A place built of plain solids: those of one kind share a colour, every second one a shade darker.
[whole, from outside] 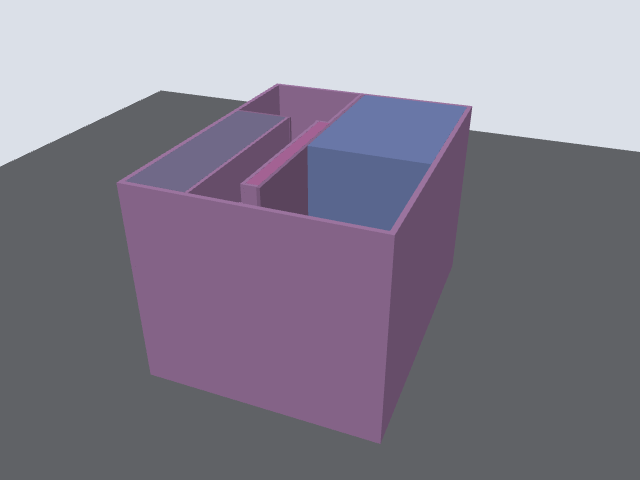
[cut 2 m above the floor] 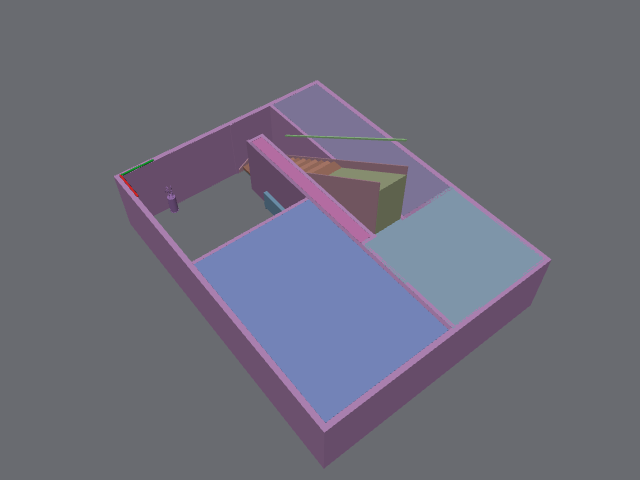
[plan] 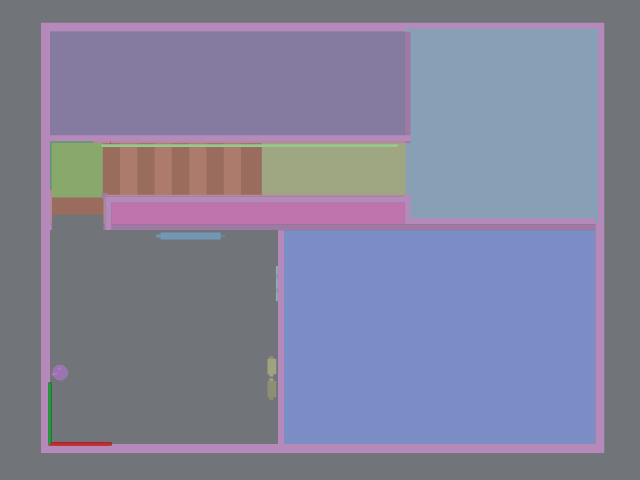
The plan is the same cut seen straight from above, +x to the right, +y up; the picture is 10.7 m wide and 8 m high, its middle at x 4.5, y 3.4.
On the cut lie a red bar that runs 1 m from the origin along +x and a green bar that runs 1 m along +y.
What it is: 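A lodging house's back stair, a dwelling of no particular year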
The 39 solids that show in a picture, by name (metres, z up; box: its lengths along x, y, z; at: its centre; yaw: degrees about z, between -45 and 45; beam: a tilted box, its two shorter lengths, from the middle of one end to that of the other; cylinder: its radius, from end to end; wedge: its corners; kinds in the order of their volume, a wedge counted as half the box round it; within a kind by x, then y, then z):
{
 "beside_lower_1": {"box": [5.19, 3.56, 6.35], "at": [6.5, 1.78, 3.12]},
 "behind_box_1": {"box": [5.91, 1.73, 6.35], "at": [2.96, 6.01, 3.12]},
 "wall_1": {"box": [0.15, 7.17, 6.35], "at": [-0.07, 3.44, 3.12]},
 "wall_2": {"box": [0.032, 0.1, 6.35], "at": [0.02, 3.61, 3.12]},
 "wall_3": {"box": [0.1, 0.56, 6.35], "at": [0.97, 3.84, 3.12]},
 "wall_4": {"box": [6.01, 0.1, 6.35], "at": [3.01, 5.1, 3.12]},
 "wall_5": {"box": [5.09, 0.1, 6.35], "at": [3.47, 4.07, 3.12]},
 "wall_6": {"box": [0.1, 3.56, 2.79], "at": [3.85, 1.78, 1.34]},
 "wall_7": {"box": [9.39, 0.15, 6.35], "at": [4.54, -0.07, 3.12]},
 "wall_8": {"box": [9.39, 0.15, 6.35], "at": [4.54, 6.95, 3.12]},
 "wall_9": {"box": [8.2, 0.1, 6.35], "at": [4.99, 3.61, 3.12]},
 "wall_10": {"box": [0.1, 0.49, 6.35], "at": [5.96, 3.91, 3.12]},
 "wall_11": {"box": [0.1, 1.86, 6.35], "at": [5.96, 5.94, 3.12]},
 "wall_12": {"box": [3.08, 0.1, 6.35], "at": [7.55, 3.71, 3.12]},
 "wall_13": {"box": [0.15, 7.17, 6.35], "at": [9.16, 3.44, 3.12]},
 "upper_1": {"box": [3.23, 3.26, 3.76], "at": [7.53, 5.29, 1.83]},
 "beside_box_1": {"box": [4.89, 0.36, 6.35], "at": [3.47, 3.84, 3.12]},
 "carriage_1": {"wedge": [[0.88, 4.15, -0.05], [0.88, 4.15, 0.33], [0.88, 5.02, -0.05], [0.88, 5.02, 0.33], [5.93, 4.15, -0.05], [5.93, 4.15, 3.59], [5.93, 5.02, -0.05], [5.93, 5.02, 3.59]]},
 "string_1": {"wedge": [[0.0, 3.67, -0.05], [0.0, 3.67, 0.13], [0.0, 4.24, -0.05], [0.0, 4.24, 0.5], [0.03, 3.67, -0.05], [0.03, 3.67, 0.13], [0.03, 4.24, -0.05], [0.03, 4.24, 0.5]]},
 "string_2": {"wedge": [[0.72, 5.01, -0.05], [0.72, 5.01, 0.5], [0.72, 5.05, -0.05], [0.72, 5.05, 0.5], [5.91, 5.01, -0.05], [5.91, 5.01, 3.85], [5.91, 5.05, -0.05], [5.91, 5.05, 3.85]]},
 "string_3": {"wedge": [[0.94, 4.12, -0.05], [0.94, 4.12, 0.65], [0.94, 4.15, -0.05], [0.94, 4.15, 0.65], [5.91, 4.12, -0.05], [5.91, 4.12, 3.85], [5.91, 4.15, -0.05], [5.91, 4.15, 3.85]]},
 "rail_1": {"wedge": [[0.86, 4.95, 1.4], [0.86, 4.95, 1.45], [0.86, 4.99, 1.4], [0.86, 4.99, 1.45], [5.8, 4.95, 4.58], [5.8, 4.95, 4.63], [5.8, 4.99, 4.58], [5.8, 4.99, 4.63]]},
 "tread_1": {"wedge": [[0.02, 3.82, 0.08], [0.02, 3.82, 0.18], [0.02, 4.17, 0.08], [0.02, 4.17, 0.18], [0.9, 3.82, 0.08], [0.9, 3.82, 0.18], [0.9, 4.17, 0.08], [0.9, 4.17, 0.18]]},
 "tread_2": {"wedge": [[0.88, 4.14, 0.45], [0.88, 4.14, 0.55], [0.88, 5.03, 0.45], [0.88, 5.03, 0.55], [1.23, 4.14, 0.45], [1.23, 4.14, 0.55], [1.23, 5.03, 0.45], [1.23, 5.03, 0.55]]},
 "tread_3": {"wedge": [[1.17, 4.14, 0.64], [1.17, 4.14, 0.74], [1.17, 5.03, 0.64], [1.17, 5.03, 0.74], [1.51, 4.14, 0.64], [1.51, 4.14, 0.74], [1.51, 5.03, 0.64], [1.51, 5.03, 0.74]]},
 "tread_4": {"wedge": [[1.46, 4.14, 0.82], [1.46, 4.14, 0.92], [1.46, 5.03, 0.82], [1.46, 5.03, 0.92], [1.8, 4.14, 0.83], [1.8, 4.14, 0.93], [1.8, 5.03, 0.83], [1.8, 5.03, 0.93]]},
 "tread_5": {"wedge": [[1.74, 4.14, 1.01], [1.74, 4.14, 1.11], [1.74, 5.03, 1.01], [1.74, 5.03, 1.11], [2.09, 4.14, 1.01], [2.09, 4.14, 1.11], [2.09, 5.03, 1.01], [2.09, 5.03, 1.11]]},
 "tread_6": {"wedge": [[2.03, 4.14, 1.19], [2.03, 4.14, 1.29], [2.03, 5.03, 1.19], [2.03, 5.03, 1.29], [2.38, 4.14, 1.2], [2.38, 4.14, 1.3], [2.38, 5.03, 1.2], [2.38, 5.03, 1.3]]},
 "tread_7": {"wedge": [[2.32, 4.14, 1.38], [2.32, 4.14, 1.48], [2.32, 5.03, 1.38], [2.32, 5.03, 1.48], [2.67, 4.14, 1.38], [2.67, 4.14, 1.48], [2.67, 5.03, 1.38], [2.67, 5.03, 1.48]]},
 "tread_8": {"wedge": [[2.61, 4.14, 1.57], [2.61, 4.14, 1.67], [2.61, 5.03, 1.57], [2.61, 5.03, 1.67], [2.95, 4.14, 1.57], [2.95, 4.14, 1.67], [2.95, 5.03, 1.57], [2.95, 5.03, 1.67]]},
 "tread_9": {"wedge": [[2.9, 4.14, 1.75], [2.9, 4.14, 1.85], [2.9, 5.03, 1.75], [2.9, 5.03, 1.85], [3.24, 4.14, 1.75], [3.24, 4.14, 1.85], [3.24, 5.03, 1.75], [3.24, 5.03, 1.85]]},
 "tread_10": {"wedge": [[3.18, 4.14, 1.94], [3.18, 4.14, 2.04], [3.18, 5.03, 1.94], [3.18, 5.03, 2.04], [3.53, 4.14, 1.94], [3.53, 4.14, 2.04], [3.53, 5.03, 1.94], [3.53, 5.03, 2.04]]},
 "radiator_1": {"box": [1.01, 0.12, 0.61], "at": [2.35, 3.47, 0.4]},
 "coat_pegs_1": {"box": [0.15, 0.28, 0.8], "at": [3.7, 0.92, 1.16]},
 "coat_pegs_2": {"box": [0.15, 0.26, 0.89], "at": [3.7, 1.29, 1.11]},
 "landing_1": {"wedge": [[0.02, 4.11, 0.27], [0.02, 4.11, 0.37], [0.02, 5.03, 0.27], [0.02, 5.03, 0.37], [0.94, 4.11, 0.27], [0.94, 4.11, 0.37], [0.94, 5.03, 0.27], [0.94, 5.03, 0.37]]},
 "string_turn_1": {"box": [0.032, 0.8, 0.55], "at": [0.02, 4.64, 0.23]},
 "string_turn_2": {"box": [0.69, 0.032, 0.55], "at": [0.38, 5.03, 0.23]},
 "stick_bin_1": {"cylinder": 0.12, "from": [0.17, 1.19, 0.02], "to": [0.17, 1.19, 0.58]}
}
